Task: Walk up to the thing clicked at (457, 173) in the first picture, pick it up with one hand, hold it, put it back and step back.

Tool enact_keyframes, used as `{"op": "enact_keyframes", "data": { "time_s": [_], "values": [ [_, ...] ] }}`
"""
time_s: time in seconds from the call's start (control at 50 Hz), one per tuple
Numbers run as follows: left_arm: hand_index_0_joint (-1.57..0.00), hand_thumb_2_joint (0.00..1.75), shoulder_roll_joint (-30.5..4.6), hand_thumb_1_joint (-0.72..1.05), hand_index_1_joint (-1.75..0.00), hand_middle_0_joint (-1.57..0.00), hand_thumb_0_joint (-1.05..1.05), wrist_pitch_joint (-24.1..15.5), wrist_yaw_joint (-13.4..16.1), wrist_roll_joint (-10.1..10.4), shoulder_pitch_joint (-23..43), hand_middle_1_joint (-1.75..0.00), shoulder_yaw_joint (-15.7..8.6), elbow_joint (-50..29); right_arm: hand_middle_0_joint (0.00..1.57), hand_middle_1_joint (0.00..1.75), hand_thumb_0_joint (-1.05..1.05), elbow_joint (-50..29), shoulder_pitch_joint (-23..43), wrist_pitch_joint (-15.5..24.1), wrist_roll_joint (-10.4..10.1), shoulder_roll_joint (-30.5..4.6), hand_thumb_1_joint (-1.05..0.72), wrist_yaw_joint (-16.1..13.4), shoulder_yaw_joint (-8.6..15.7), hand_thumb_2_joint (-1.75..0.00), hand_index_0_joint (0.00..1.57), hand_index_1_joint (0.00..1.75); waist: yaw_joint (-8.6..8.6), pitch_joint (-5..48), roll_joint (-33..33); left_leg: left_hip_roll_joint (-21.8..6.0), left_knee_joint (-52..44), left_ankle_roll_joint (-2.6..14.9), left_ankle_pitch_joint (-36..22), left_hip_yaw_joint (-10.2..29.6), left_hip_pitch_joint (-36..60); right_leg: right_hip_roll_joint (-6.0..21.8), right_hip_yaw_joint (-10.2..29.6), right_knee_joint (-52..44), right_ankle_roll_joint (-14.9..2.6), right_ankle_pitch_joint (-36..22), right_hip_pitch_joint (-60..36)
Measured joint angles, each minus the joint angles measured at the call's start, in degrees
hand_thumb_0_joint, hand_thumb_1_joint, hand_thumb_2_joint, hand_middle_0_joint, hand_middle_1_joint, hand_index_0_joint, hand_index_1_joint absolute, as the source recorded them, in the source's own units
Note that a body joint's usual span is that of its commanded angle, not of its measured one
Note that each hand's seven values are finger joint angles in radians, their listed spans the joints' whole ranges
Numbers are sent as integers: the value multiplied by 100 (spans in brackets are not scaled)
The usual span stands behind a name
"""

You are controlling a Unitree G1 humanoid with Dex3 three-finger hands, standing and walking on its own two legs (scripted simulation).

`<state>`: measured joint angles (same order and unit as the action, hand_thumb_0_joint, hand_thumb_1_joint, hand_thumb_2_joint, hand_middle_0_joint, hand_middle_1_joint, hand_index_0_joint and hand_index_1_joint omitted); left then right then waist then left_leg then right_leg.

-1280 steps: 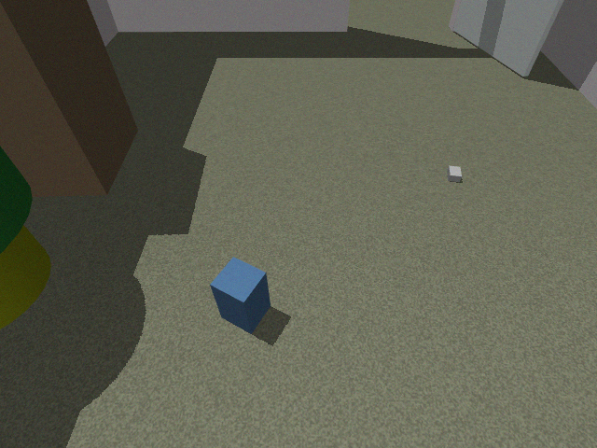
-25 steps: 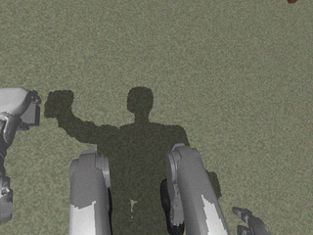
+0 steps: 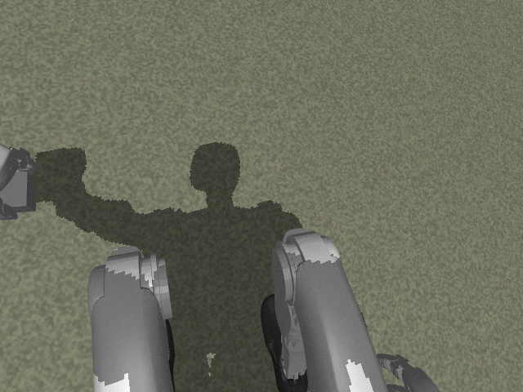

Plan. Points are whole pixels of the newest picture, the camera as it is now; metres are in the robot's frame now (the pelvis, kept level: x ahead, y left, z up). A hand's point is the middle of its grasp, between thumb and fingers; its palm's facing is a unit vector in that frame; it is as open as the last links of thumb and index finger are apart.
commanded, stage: lower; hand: left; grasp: from above
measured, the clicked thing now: (3, 193) +0.43 +0.37 -0.19
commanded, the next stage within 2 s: rest in 0.30 s
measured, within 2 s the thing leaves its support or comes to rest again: rests again in 1.30 s
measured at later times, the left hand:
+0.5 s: hand (15, 202) +0.42 +0.36 -0.21, palm faces -0.44 -0.10 -0.89, open 8.2 cm
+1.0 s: hand (31, 205) +0.42 +0.35 -0.25, palm faces -0.45 -0.11 -0.89, open 8.2 cm
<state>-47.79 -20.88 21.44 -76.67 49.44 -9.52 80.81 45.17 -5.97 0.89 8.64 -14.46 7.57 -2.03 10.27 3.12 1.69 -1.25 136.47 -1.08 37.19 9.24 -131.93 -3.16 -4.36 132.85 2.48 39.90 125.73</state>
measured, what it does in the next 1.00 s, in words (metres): stands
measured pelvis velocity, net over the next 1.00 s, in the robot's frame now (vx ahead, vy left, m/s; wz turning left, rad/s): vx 0.01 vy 0.00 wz -0.08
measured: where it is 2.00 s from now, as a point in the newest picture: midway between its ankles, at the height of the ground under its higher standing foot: (225, 374)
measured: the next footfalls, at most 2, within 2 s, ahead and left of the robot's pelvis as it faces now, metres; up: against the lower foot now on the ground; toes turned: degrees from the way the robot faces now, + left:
none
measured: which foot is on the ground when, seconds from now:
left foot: down 0.00-1.00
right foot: down 0.00-1.00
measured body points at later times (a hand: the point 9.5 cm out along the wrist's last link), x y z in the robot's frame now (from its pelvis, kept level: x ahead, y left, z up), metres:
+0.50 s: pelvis +0.01 +0.00 -0.03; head +0.24 +0.10 +0.34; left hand +0.44 +0.36 -0.16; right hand +0.09 -0.28 -0.13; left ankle +0.09 +0.13 -0.30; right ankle +0.10 -0.12 -0.30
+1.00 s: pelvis +0.01 +0.00 -0.05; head +0.25 +0.11 +0.31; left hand +0.44 +0.35 -0.20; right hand +0.09 -0.28 -0.13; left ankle +0.09 +0.13 -0.30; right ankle +0.10 -0.12 -0.30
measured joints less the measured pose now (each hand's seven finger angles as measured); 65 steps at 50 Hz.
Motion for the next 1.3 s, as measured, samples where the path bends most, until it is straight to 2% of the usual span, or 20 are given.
{"op": "enact_keyframes", "data": {
  "time_s": [0.16,0.36,0.52,0.72,0.8,0.96,1.1,1.3],
  "values": [
    [-92,19,-207,28,-22,-86,-3,-115,46,6,74,-26,-34,242,21,30,0,-26,128,2,77,-48,-92,11,-139,-90,20,30,47,-124,62,6,202,-36,34,89,-118,-28,-63,170,1,9,117],
    [-92,18,-467,28,-22,-87,-3,-381,325,-186,34,-25,-264,445,21,30,0,-27,269,-18,275,-114,-91,45,-285,-90,20,30,126,-352,253,14,542,-86,102,238,-240,-79,-163,437,10,28,227],
    [-93,17,-576,29,-21,-87,-3,-315,619,-282,33,-25,-302,637,21,30,0,-1,334,21,427,-112,-91,55,-383,-90,20,30,197,-424,358,26,751,-98,142,314,-348,-106,-213,601,13,48,317],
    [-93,15,-696,29,-20,-88,-3,-211,804,-282,23,-24,-331,863,21,30,0,-55,397,158,571,-94,-90,107,-559,-89,20,30,300,-548,429,20,929,-107,210,407,-395,-149,-274,712,38,69,354],
    [-93,15,-767,29,-20,-88,-3,-220,885,-312,-5,-24,-419,941,21,30,0,-110,428,194,639,-109,-90,129,-641,-89,20,30,347,-606,458,18,994,-114,228,455,-397,-168,-308,747,45,63,354],
    [-94,14,-873,29,-19,-88,-3,-180,990,-282,-22,-23,-428,1069,21,30,0,-154,479,315,718,-174,-90,159,-750,-89,20,30,403,-725,537,3,1113,-117,255,526,-388,-212,-352,813,67,39,351],
    [-94,13,-895,29,-19,-89,-3,-151,1090,-242,-37,-23,-328,1156,21,30,0,-137,505,382,783,-209,-90,188,-850,-89,20,30,425,-759,587,-4,1167,-110,298,567,-377,-232,-383,826,74,59,326],
    [-95,15,-968,28,-19,-89,-3,-119,1288,-270,-30,-23,-302,1269,21,30,0,-134,614,489,887,-215,-90,260,-986,-90,20,30,477,-826,650,-5,1223,-105,364,625,-336,-249,-425,831,95,100,262]
  ]
}}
